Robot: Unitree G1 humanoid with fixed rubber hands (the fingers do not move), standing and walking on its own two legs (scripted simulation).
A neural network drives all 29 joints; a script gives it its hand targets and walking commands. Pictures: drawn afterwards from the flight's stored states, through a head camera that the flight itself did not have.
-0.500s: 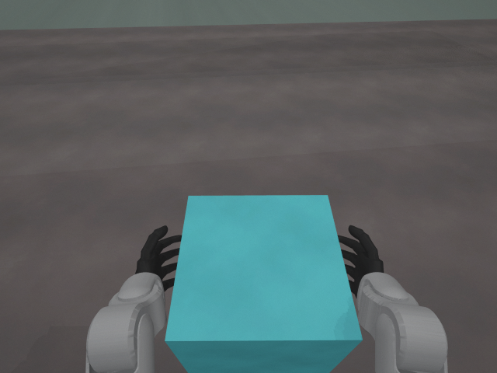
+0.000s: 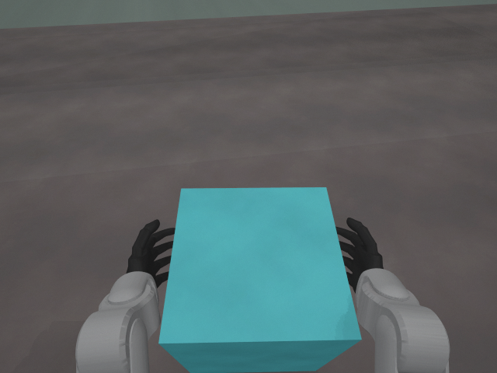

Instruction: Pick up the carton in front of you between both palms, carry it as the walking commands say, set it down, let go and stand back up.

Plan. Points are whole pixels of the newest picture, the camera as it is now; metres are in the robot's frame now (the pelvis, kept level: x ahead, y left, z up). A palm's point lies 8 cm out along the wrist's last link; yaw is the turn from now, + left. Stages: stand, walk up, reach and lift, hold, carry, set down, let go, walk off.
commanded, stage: carry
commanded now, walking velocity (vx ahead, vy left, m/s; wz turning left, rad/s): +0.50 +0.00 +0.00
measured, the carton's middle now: (253, 287) +0.25 +0.00 +0.04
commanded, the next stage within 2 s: none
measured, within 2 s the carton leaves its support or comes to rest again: neither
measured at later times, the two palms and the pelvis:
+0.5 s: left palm (178, 139) +0.55 +0.15 +0.11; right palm (320, 137) +0.55 -0.15 +0.11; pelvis +0.32 +0.00 +0.00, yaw +0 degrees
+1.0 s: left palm (191, 76) +0.86 +0.16 +0.11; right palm (295, 74) +0.86 -0.14 +0.11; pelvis +0.63 +0.00 +0.00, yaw +0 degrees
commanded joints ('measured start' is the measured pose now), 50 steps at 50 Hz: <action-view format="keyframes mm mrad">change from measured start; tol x32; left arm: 1 -344 -614 -574 -22 -253 11 -80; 50 -355 -675 -640 -97 -271 -5 -96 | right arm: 1 -363 597 568 -57 236 21 67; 50 -326 639 581 -104 247 0 95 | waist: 1 30 49 -120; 3 40 -385 -246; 25 19 -161 -15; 29 -18 351 -255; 50 18 122 -84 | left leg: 1 -217 112 39 355 604 70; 3 -693 -88 -54 898 -38 -1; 5 -774 14 -188 1058 -36 62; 21 -718 28 -23 275 377 44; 27 -120 -19 7 161 237 82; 29 192 385 -743 -70 184 269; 50 -114 108 54 250 861 48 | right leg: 1 441 55 -26 -35 -101 -13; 3 770 -343 715 -284 -183 -200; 23 600 -178 64 -317 209 -81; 26 542 -128 -33 -28 446 -32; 29 -104 109 73 708 -373 48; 31 -150 -3 189 842 -344 3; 50 330 86 -60 -165 285 34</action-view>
